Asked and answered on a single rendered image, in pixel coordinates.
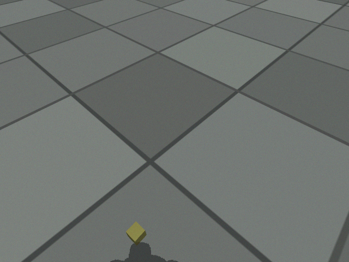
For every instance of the cube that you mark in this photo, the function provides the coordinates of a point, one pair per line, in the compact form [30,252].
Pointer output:
[136,233]

